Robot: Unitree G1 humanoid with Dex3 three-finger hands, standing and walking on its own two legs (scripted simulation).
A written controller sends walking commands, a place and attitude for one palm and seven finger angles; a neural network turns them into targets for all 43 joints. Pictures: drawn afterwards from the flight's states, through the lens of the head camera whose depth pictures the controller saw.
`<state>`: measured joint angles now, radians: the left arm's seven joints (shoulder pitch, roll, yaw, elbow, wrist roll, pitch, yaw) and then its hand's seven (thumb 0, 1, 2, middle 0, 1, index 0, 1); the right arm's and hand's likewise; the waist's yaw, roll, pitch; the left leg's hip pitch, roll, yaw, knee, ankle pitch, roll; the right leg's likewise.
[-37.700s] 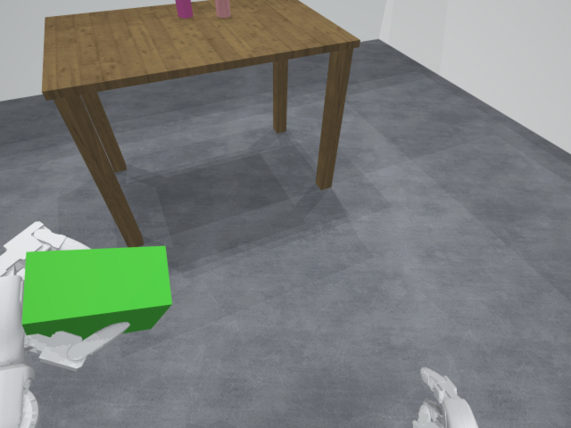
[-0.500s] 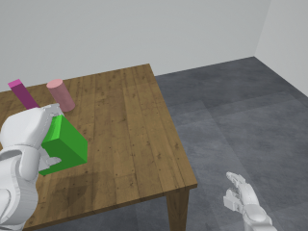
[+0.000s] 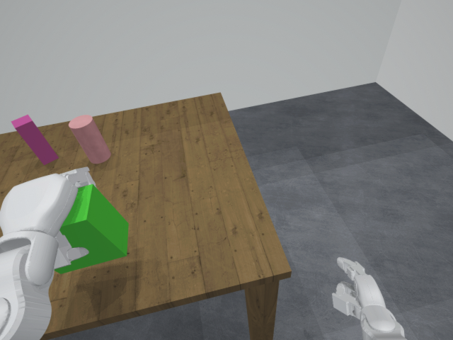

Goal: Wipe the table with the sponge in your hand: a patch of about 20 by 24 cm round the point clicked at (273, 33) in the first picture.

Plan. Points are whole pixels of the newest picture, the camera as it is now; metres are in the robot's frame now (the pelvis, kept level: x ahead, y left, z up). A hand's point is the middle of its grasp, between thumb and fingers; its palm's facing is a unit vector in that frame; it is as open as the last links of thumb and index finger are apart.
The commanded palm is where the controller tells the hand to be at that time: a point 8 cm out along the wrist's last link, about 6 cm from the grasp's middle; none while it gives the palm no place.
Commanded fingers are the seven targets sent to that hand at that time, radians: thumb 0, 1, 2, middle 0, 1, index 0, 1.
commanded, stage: bring the sponge back beside the body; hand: left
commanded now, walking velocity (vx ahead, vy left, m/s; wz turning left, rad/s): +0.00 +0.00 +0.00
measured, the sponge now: (83, 237) +0.21 +0.28 +0.11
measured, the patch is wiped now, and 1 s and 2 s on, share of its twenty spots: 1.00 1.00 1.00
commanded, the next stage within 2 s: step back with the hand held close in 1.08 s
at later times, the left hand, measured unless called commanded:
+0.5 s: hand (63, 234) +0.19 +0.28 +0.15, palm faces +0.11 -0.09 -0.99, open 10.0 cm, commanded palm +0.16 +0.28 +0.22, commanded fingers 0.00 0.10 1.30 -1.20 -1.60 -1.20 -1.60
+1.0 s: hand (59, 244) +0.18 +0.28 +0.14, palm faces +0.11 -0.09 -0.99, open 10.0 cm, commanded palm +0.14 +0.28 +0.21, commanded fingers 0.00 0.10 1.30 -1.20 -1.60 -1.20 -1.60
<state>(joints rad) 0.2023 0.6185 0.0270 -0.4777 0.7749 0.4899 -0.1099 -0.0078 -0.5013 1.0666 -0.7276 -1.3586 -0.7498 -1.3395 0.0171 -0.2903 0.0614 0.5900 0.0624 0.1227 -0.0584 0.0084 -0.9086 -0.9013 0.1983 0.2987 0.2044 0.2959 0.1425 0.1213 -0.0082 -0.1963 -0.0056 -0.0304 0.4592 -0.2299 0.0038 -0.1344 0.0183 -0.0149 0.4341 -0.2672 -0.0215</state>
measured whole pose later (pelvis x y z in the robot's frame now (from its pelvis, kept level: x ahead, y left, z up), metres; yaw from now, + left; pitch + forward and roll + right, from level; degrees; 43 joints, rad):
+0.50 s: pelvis +0.00 +0.00 +0.00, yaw +0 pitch -3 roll +0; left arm 0.30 0.61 0.03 -0.52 0.79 0.46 -0.08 -0.01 -0.50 1.07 -0.73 -1.36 -0.75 -1.34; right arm 0.02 -0.28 0.06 0.59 0.05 0.13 -0.05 0.01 -0.91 -0.90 0.20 0.30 0.20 0.30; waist 0.15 0.12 -0.01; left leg -0.19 0.00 -0.03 0.46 -0.23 0.00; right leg -0.12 0.02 -0.01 0.43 -0.26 -0.02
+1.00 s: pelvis -0.01 +0.00 +0.00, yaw +0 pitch -3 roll -1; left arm 0.33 0.60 0.04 -0.51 0.79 0.44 -0.06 -0.01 -0.50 1.07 -0.73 -1.36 -0.75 -1.34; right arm 0.03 -0.27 0.06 0.60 0.05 0.11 -0.06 0.01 -0.91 -0.90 0.20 0.30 0.20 0.30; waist 0.14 0.12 -0.01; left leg -0.18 0.00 -0.03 0.46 -0.22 0.00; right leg -0.11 0.02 -0.01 0.43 -0.26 -0.02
